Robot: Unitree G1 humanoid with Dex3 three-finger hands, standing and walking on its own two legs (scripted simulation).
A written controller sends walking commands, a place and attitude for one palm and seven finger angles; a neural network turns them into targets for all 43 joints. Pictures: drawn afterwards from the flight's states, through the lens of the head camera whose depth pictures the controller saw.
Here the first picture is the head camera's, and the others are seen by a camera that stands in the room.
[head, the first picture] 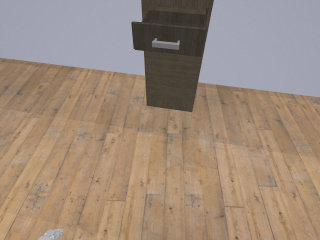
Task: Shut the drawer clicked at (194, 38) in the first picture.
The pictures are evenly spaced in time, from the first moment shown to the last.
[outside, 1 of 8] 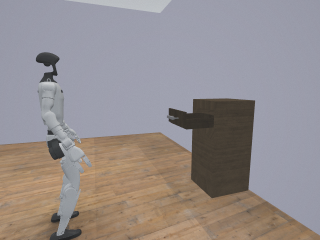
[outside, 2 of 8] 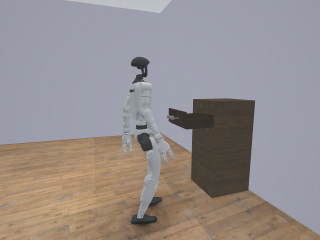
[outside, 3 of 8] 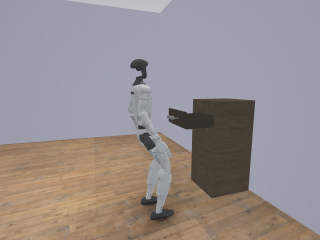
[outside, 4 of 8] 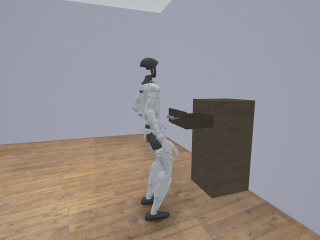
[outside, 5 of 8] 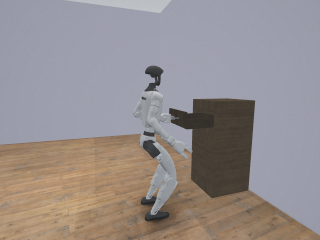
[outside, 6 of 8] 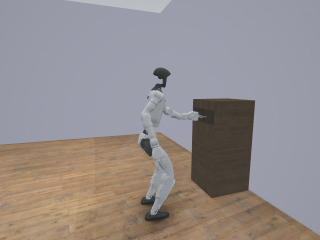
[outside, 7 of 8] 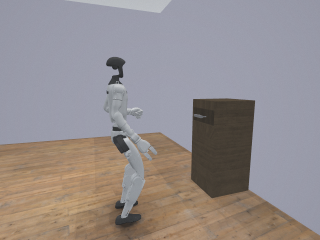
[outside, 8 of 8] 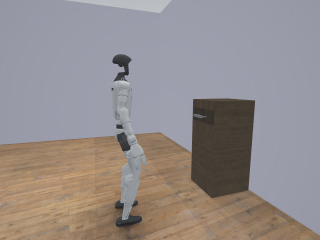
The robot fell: no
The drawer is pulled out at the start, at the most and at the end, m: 0.30 0.30 0.00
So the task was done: yes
